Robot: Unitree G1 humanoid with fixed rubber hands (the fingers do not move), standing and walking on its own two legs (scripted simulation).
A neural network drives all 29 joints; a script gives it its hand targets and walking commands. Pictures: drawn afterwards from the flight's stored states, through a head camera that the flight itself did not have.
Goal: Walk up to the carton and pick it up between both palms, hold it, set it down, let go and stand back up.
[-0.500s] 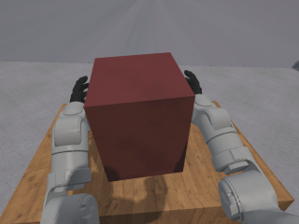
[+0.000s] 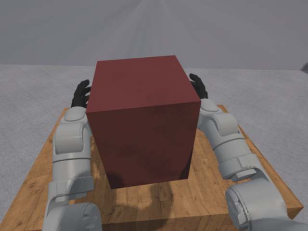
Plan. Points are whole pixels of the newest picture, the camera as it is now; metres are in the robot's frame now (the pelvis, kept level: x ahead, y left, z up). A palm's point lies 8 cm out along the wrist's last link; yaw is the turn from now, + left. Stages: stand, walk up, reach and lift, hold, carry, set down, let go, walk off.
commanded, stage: hold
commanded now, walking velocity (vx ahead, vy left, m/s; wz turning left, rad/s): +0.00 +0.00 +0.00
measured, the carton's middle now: (143, 121) +0.36 +0.00 +0.20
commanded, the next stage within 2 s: set down in 0.52 s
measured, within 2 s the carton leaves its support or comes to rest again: neither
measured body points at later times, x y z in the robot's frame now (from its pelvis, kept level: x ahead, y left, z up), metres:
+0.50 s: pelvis +0.00 +0.00 +0.00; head -0.08 +0.02 +0.44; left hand +0.37 +0.15 +0.23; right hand +0.38 -0.14 +0.24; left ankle +0.06 +0.14 -0.74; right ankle -0.03 -0.12 -0.74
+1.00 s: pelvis -0.01 +0.00 +0.00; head -0.06 +0.04 +0.45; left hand +0.38 +0.16 +0.20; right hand +0.37 -0.14 +0.18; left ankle +0.06 +0.14 -0.74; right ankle -0.03 -0.12 -0.74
